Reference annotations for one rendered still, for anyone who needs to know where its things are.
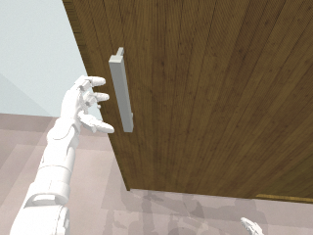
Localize wardrobe door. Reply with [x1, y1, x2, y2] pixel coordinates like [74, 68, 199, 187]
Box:
[72, 0, 313, 200]
[259, 151, 313, 199]

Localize right robot hand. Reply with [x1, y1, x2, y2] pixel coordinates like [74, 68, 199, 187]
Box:
[241, 217, 264, 235]

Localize left robot upper arm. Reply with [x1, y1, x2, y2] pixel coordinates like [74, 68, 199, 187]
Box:
[12, 205, 70, 235]

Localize left robot hand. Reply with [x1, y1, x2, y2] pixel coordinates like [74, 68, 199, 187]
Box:
[60, 75, 114, 133]

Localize handle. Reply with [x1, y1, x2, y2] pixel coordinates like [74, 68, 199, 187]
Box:
[109, 47, 134, 132]

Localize left robot forearm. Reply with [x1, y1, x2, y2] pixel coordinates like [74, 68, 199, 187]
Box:
[9, 117, 81, 235]

